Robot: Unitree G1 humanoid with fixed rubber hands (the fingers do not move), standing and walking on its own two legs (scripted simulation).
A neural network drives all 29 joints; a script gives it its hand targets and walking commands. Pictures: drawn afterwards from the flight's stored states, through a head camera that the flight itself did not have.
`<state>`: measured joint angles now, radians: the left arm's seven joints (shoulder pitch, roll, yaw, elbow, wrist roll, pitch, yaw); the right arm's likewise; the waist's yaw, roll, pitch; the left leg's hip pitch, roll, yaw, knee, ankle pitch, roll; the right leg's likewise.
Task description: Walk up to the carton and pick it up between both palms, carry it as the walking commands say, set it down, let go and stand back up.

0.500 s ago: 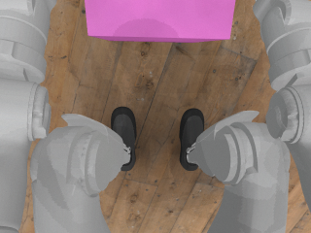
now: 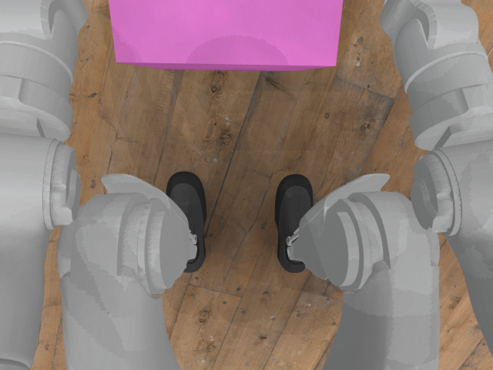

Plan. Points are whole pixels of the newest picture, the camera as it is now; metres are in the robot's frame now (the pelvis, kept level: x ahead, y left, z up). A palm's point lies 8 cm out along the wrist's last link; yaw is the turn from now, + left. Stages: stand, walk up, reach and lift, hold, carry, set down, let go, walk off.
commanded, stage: reach and lift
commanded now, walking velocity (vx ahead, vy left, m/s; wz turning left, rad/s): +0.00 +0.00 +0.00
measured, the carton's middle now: out of the picture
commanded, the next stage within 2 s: none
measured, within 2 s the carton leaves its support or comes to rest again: leaves its support in 1.08 s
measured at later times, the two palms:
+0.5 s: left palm out of the picture +0.55 +0.19 -0.18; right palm out of the picture +0.55 -0.12 -0.18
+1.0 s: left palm out of the picture +0.55 +0.19 -0.18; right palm out of the picture +0.55 -0.12 -0.17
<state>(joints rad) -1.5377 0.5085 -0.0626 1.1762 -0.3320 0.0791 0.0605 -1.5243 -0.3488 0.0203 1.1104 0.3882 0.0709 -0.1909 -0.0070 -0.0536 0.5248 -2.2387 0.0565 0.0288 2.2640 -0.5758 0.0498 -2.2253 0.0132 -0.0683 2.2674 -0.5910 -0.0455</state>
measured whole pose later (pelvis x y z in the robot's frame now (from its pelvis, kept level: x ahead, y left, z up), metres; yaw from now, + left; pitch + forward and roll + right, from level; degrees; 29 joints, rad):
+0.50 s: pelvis +0.00 +0.01 +0.00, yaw +1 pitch +31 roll -2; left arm -1.59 0.42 -0.14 1.22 -0.35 0.04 0.11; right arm -1.56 -0.30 0.01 1.19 0.37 0.03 -0.19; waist -0.01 -0.04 0.52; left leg -2.24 0.04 0.05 2.26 -0.56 0.08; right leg -2.21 0.02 -0.03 2.26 -0.60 0.01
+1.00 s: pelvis +0.00 +0.00 -0.01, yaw +2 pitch +29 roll -1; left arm -1.59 0.42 -0.09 1.17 -0.27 0.16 0.10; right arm -1.53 -0.29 -0.05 1.11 0.29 0.15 -0.18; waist -0.01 -0.06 0.53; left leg -2.24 0.02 0.04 2.30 -0.57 0.06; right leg -2.21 0.05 -0.02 2.32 -0.62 0.01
